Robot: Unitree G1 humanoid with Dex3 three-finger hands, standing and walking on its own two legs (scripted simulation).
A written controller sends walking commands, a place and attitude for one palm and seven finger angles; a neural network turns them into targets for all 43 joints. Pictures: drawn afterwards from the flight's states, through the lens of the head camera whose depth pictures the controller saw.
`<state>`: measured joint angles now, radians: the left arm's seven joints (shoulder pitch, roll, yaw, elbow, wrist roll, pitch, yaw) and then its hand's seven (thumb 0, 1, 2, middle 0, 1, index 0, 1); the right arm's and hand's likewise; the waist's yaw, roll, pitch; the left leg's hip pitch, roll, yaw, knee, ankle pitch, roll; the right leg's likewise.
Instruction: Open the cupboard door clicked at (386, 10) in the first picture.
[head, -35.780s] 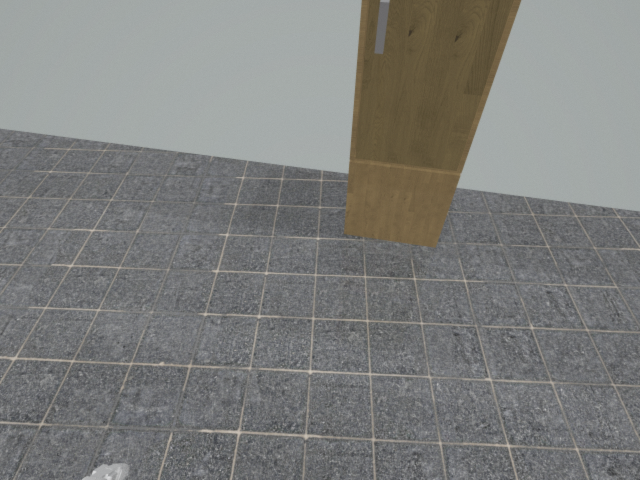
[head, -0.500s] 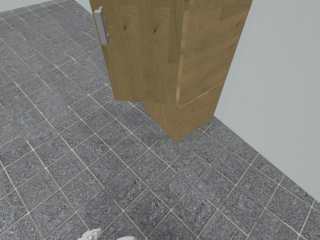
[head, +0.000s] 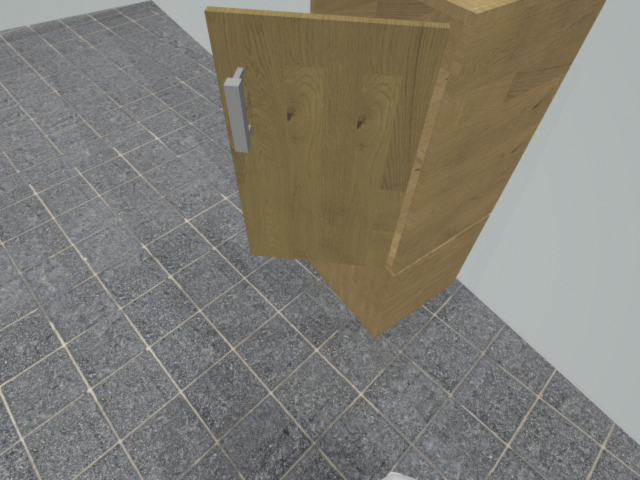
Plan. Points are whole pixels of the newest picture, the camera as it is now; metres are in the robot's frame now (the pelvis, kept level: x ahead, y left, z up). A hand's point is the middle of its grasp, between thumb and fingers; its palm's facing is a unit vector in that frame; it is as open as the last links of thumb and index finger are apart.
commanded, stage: come to a stop and stand still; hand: left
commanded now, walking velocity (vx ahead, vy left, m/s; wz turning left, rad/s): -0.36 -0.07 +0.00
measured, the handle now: (241, 110) +0.64 +0.19 +0.10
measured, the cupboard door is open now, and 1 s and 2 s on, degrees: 49 49 49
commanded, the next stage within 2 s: look again from close up in 1.20 s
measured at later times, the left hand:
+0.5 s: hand (189, 479) +0.14 +0.20 -0.18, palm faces +0.06 -0.98 -0.20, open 7.4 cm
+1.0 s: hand out of the picture +0.07 +0.17 -0.17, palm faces +0.00 -0.97 -0.26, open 7.4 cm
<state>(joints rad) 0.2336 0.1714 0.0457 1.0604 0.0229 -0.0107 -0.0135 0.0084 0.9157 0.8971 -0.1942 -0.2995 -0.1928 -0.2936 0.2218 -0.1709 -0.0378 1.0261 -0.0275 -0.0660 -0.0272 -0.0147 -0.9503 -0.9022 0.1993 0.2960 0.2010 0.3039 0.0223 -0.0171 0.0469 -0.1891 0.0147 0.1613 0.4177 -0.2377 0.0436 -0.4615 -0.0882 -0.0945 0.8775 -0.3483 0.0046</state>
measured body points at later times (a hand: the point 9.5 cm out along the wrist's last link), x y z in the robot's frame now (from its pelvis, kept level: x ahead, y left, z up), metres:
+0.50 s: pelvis +0.06 +0.01 +0.00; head +0.11 +0.03 +0.44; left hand +0.14 +0.25 -0.16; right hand +0.08 -0.22 -0.15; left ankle +0.00 +0.10 -0.74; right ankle +0.04 -0.13 -0.68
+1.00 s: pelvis +0.04 -0.02 -0.01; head +0.04 -0.04 +0.44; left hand +0.08 +0.22 -0.15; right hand +0.10 -0.26 -0.17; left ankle +0.01 +0.10 -0.74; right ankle +0.04 -0.14 -0.74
